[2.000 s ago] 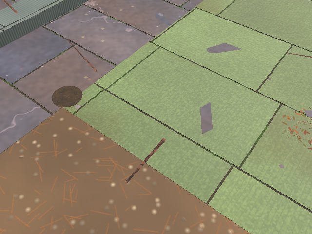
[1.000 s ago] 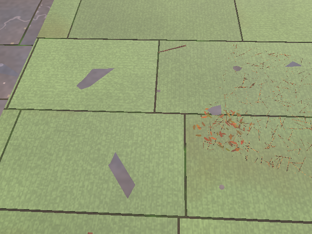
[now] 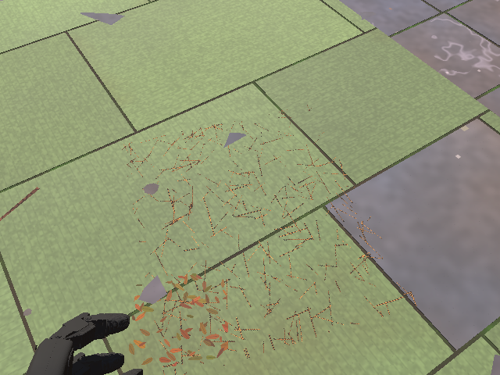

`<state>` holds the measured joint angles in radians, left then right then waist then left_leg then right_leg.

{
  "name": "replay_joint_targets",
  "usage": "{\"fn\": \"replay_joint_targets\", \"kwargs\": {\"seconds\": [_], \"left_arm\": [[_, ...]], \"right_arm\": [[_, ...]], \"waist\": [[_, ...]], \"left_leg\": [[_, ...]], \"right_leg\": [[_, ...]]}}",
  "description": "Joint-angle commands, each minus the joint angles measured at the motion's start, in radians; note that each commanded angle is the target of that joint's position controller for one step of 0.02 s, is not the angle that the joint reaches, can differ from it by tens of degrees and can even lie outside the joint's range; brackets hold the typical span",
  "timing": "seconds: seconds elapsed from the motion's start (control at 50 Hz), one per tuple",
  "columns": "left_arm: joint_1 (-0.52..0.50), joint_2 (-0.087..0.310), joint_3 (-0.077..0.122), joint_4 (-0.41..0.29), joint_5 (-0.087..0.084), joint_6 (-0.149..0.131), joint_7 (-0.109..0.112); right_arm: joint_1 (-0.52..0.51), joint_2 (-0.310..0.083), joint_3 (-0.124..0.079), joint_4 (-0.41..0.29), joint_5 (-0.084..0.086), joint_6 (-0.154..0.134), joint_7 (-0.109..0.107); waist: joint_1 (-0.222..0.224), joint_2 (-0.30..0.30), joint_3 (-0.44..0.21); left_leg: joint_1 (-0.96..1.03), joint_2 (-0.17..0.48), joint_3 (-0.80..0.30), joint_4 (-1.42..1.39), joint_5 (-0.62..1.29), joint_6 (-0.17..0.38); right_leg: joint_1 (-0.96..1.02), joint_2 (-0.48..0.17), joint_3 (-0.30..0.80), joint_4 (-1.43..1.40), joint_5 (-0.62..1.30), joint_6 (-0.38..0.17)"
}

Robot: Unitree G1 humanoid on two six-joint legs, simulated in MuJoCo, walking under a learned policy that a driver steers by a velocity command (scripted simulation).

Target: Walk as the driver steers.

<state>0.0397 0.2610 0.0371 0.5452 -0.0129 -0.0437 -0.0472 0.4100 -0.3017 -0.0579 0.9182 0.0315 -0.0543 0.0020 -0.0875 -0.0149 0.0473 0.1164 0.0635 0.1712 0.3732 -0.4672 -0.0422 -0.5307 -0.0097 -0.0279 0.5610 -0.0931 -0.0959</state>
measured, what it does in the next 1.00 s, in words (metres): walks ahead, turning left: left foot, then right foot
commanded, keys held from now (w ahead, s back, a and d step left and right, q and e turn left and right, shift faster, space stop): w+q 1.00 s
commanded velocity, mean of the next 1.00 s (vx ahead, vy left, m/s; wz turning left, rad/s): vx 0.50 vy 0.00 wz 0.43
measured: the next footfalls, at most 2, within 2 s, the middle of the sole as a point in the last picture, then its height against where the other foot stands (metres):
left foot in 0.54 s outside the picture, level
right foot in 1.00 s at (208, 254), level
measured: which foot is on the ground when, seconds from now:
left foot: down 0.00-0.00, up 0.02-0.52, down 0.54-1.00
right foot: down 0.00-0.54, up 0.56-0.98, down 1.00-1.00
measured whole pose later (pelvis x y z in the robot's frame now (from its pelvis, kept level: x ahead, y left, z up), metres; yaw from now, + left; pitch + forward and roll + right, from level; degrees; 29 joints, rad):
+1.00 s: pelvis +0.58 +0.11 +0.01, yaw +32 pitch +2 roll +0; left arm 0.02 0.28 0.04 0.66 0.00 -0.12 -0.02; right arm 0.38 -0.30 -0.08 0.74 0.02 -0.02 -0.02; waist -0.09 -0.03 0.01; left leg -0.07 -0.11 -0.23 0.49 -0.44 0.06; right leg -0.47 0.01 0.07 0.45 -0.02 0.01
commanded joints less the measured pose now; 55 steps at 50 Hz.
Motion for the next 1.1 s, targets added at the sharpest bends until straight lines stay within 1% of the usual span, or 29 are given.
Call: {"fn": "replay_joint_targets", "kwargs": {"seconds": [0.02, 0.04, 0.06, 0.08, 0.1, 0.16, 0.22, 0.28, 0.34, 0.42, 0.48, 0.52, 0.54, 0.56, 0.58, 0.6, 0.62, 0.64, 0.66, 0.72, 0.82, 0.92, 0.98, 1.0, 1.02, 1.04, 1.06, 1.08, 1.1], "left_arm": [[0.424, 0.327, 0.110, 0.040, 0.021, -0.001, 0.035], [0.453, 0.243, 0.091, 0.028, 0.021, -0.006, 0.036], [0.385, 0.204, 0.072, 0.041, 0.024, -0.014, 0.033], [0.323, 0.174, 0.063, 0.054, 0.016, -0.021, 0.032], [0.267, 0.136, 0.052, 0.061, 0.015, -0.028, 0.029], [0.189, 0.095, 0.049, 0.078, 0.023, -0.062, 0.026], [0.177, 0.106, 0.057, 0.116, 0.032, -0.080, 0.035], [0.188, 0.119, 0.061, 0.143, 0.034, -0.079, 0.047], [0.220, 0.150, 0.069, 0.168, 0.025, -0.072, 0.056], [0.279, 0.179, 0.083, 0.210, 0.004, -0.043, 0.060], [0.262, 0.217, 0.093, 0.215, -0.007, -0.017, 0.069], [0.233, 0.231, 0.092, 0.208, -0.015, 0.000, 0.075], [0.240, 0.208, 0.080, 0.197, -0.006, -0.007, 0.080], [0.351, 0.047, 0.032, 0.147, 0.037, -0.032, 0.063], [0.272, 0.105, 0.030, 0.137, 0.004, -0.075, 0.049], [0.158, 0.165, 0.045, 0.106, -0.036, -0.096, 0.041], [0.132, 0.155, 0.039, 0.096, -0.029, -0.108, 0.046], [0.127, 0.156, 0.042, 0.107, 0.001, -0.109, 0.054], [0.147, 0.166, 0.050, 0.112, 0.016, -0.101, 0.056], [0.166, 0.133, 0.046, 0.111, 0.028, -0.068, 0.054], [-0.016, 0.074, 0.017, 0.066, 0.025, -0.063, 0.046], [-0.094, 0.123, 0.033, 0.043, 0.004, -0.081, 0.025], [0.024, 0.160, 0.057, 0.073, 0.004, -0.095, 0.026], [0.132, 0.191, 0.072, 0.092, 0.016, -0.101, 0.032], [0.287, 0.246, 0.084, 0.107, 0.028, -0.098, 0.040], [0.341, 0.307, 0.099, 0.155, 0.033, -0.086, 0.026], [0.309, 0.197, 0.076, 0.138, 0.009, -0.084, 0.020], [0.268, 0.144, 0.061, 0.135, 0.007, -0.078, 0.024], [0.226, 0.133, 0.053, 0.133, 0.018, -0.073, 0.023]], "right_arm": [[0.068, -0.023, 0.029, -0.106, -0.029, -0.024, 0.012], [0.014, -0.106, 0.010, -0.078, -0.003, -0.047, 0.018], [-0.102, -0.169, -0.014, -0.128, 0.032, -0.052, 0.019], [-0.148, -0.145, -0.009, -0.145, 0.029, -0.052, 0.015], [-0.160, -0.132, -0.010, -0.140, 0.008, -0.045, 0.011], [-0.072, -0.075, -0.010, -0.104, 0.005, 0.004, 0.007], [-0.123, -0.054, -0.011, -0.122, 0.000, 0.025, 0.000], [-0.197, -0.044, -0.009, -0.146, -0.006, 0.017, 0.012], [-0.305, -0.020, 0.005, -0.181, -0.013, 0.009, 0.034], [-0.404, -0.027, 0.009, -0.243, -0.012, 0.008, 0.057], [-0.372, -0.062, -0.009, -0.271, -0.011, 0.014, 0.068], [-0.154, -0.135, -0.053, -0.232, -0.004, 0.021, 0.057], [0.010, -0.210, -0.088, -0.194, -0.004, 0.031, 0.038], [-0.002, -0.325, -0.107, -0.198, 0.003, 0.029, 0.026], [0.023, -0.261, -0.085, -0.235, -0.008, 0.011, 0.032], [-0.008, -0.199, -0.070, -0.229, -0.016, -0.002, 0.034], [-0.067, -0.169, -0.062, -0.234, -0.010, -0.010, 0.033], [-0.136, -0.132, -0.051, -0.246, -0.008, -0.011, 0.031], [-0.174, -0.106, -0.041, -0.264, -0.021, -0.013, 0.025], [-0.179, -0.120, -0.044, -0.273, -0.021, -0.015, 0.011], [-0.118, -0.159, -0.055, -0.254, -0.009, 0.000, -0.016], [-0.046, -0.150, -0.055, -0.230, -0.002, 0.016, -0.022], [-0.079, -0.137, -0.054, -0.242, -0.007, 0.022, -0.024], [-0.084, -0.096, -0.040, -0.253, -0.013, 0.020, -0.020], [-0.056, -0.033, -0.015, -0.270, -0.037, 0.018, -0.019], [0.096, 0.001, -0.003, -0.291, 0.004, 0.008, -0.018], [0.076, -0.103, -0.019, -0.248, 0.014, 0.007, -0.021], [-0.041, -0.144, -0.031, -0.261, 0.004, 0.010, -0.019], [-0.105, -0.132, -0.029, -0.275, -0.009, 0.010, -0.021]], "waist": [[0.189, -0.197, -0.404], [0.246, -0.144, -0.535], [0.236, -0.113, -0.337], [0.194, -0.081, -0.216], [0.156, -0.061, -0.144], [0.077, -0.075, -0.089], [0.066, -0.049, -0.017], [0.083, -0.039, 0.011], [0.128, -0.015, 0.044], [0.159, -0.007, 0.071], [0.114, -0.052, 0.005], [-0.017, -0.061, -0.124], [-0.093, 0.002, -0.214], [0.037, 0.289, -0.285], [-0.027, 0.175, -0.452], [-0.052, 0.113, -0.309], [-0.010, 0.044, -0.205], [0.035, 0.008, -0.136], [0.071, 0.027, -0.117], [0.103, 0.035, -0.088], [0.039, 0.083, -0.047], [0.014, 0.113, -0.049], [0.091, 0.148, -0.076], [0.144, 0.125, -0.161], [0.189, -0.011, -0.316], [0.107, -0.376, -0.380], [0.139, -0.214, -0.283], [0.164, -0.117, -0.162], [0.150, -0.044, -0.105]], "left_leg": [[-0.699, -0.022, -0.088, 0.819, 0.128, 0.059], [-0.755, -0.073, -0.290, 0.966, -0.115, 0.061], [-0.842, -0.024, -0.291, 0.995, -0.056, 0.067], [-0.845, 0.027, -0.266, 0.928, 0.033, 0.069], [-0.816, 0.057, -0.255, 0.870, 0.091, 0.061], [-0.681, 0.088, -0.261, 0.818, 0.205, 0.038], [-0.750, 0.085, -0.284, 0.736, 0.302, 0.018], [-0.782, 0.069, -0.275, 0.551, 0.477, 0.018], [-0.762, 0.053, -0.207, 0.384, 0.574, 0.034], [-0.832, 0.038, -0.163, 0.280, 0.485, 0.078], [-0.725, -0.038, -0.081, 0.265, 0.331, 0.131], [-0.420, -0.126, -0.043, 0.222, 0.309, 0.190], [-0.118, -0.088, -0.166, 0.187, 0.345, 0.238], [0.231, 0.186, -0.727, 0.125, 0.235, 0.433], [0.326, 0.274, -1.045, -0.052, 0.079, 0.501], [0.244, 0.250, -0.904, -0.091, 0.121, 0.435], [0.098, 0.206, -0.776, -0.086, 0.207, 0.395], [-0.048, 0.165, -0.672, -0.087, 0.331, 0.366], [-0.146, 0.136, -0.606, -0.105, 0.437, 0.357], [-0.282, 0.100, -0.512, -0.141, 0.591, 0.358], [-0.391, 0.003, -0.399, -0.127, 0.511, 0.276], [-0.288, 0.053, -0.530, -0.037, 0.373, 0.242], [-0.260, 0.054, -0.580, 0.082, 0.430, 0.206], [-0.302, 0.001, -0.538, 0.235, 0.450, 0.174], [-0.423, -0.072, -0.435, 0.521, 0.241, 0.134], [-0.775, -0.175, -0.347, 0.812, -0.139, 0.079], [-0.873, -0.102, -0.385, 0.917, -0.083, 0.067], [-0.891, -0.075, -0.357, 0.930, 0.012, 0.063], [-0.861, -0.046, -0.328, 0.908, 0.072, 0.060]], "right_leg": [[1.017, -0.363, 0.548, -0.035, -0.071, -0.239], [0.988, -0.424, 0.771, -0.187, -0.121, -0.265], [0.850, -0.380, 0.579, -0.212, -0.076, -0.202], [0.700, -0.333, 0.436, -0.232, -0.010, -0.166], [0.577, -0.291, 0.337, -0.265, 0.033, -0.142], [0.390, -0.249, 0.187, -0.390, 0.044, -0.130], [0.352, -0.241, 0.068, -0.442, 0.107, -0.116], [0.386, -0.211, -0.041, -0.451, 0.137, -0.089], [0.419, -0.222, -0.108, -0.464, 0.145, -0.074], [0.590, -0.272, -0.141, -0.399, 0.231, -0.061], [0.664, -0.280, -0.176, -0.236, 0.654, -0.029], [0.600, -0.239, -0.209, 0.081, 0.832, 0.013], [0.390, -0.196, -0.209, 0.361, 0.600, 0.060], [-0.088, 0.012, -0.143, 0.743, -0.405, 0.139], [-0.215, 0.065, 0.115, 0.874, -0.519, 0.127], [-0.299, 0.007, 0.141, 0.855, -0.425, 0.101], [-0.283, -0.039, 0.133, 0.765, -0.334, 0.085], [-0.222, -0.073, 0.126, 0.672, -0.286, 0.090], [-0.144, -0.093, 0.132, 0.624, -0.249, 0.096], [-0.077, -0.095, 0.102, 0.497, -0.206, 0.139], [0.007, -0.024, 0.066, 0.106, 0.120, 0.176], [0.060, 0.013, 0.108, -0.062, 0.138, 0.150], [0.205, 0.014, 0.094, -0.117, 0.050, 0.092], [0.390, -0.040, 0.127, -0.117, 0.040, 0.050], [0.645, -0.217, 0.314, -0.103, -0.028, -0.008], [0.875, -0.397, 0.817, -0.232, -0.302, -0.170], [0.816, -0.380, 0.836, -0.280, -0.511, -0.149], [0.701, -0.334, 0.662, -0.283, -0.449, -0.110], [0.591, -0.291, 0.544, -0.290, -0.304, -0.095]]}}
Keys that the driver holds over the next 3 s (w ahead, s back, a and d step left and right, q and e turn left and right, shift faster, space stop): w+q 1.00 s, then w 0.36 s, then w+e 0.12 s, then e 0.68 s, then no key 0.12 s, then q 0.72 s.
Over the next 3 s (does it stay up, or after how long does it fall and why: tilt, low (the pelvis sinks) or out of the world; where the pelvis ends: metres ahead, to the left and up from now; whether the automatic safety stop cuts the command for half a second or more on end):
stays up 0.93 0.42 0.01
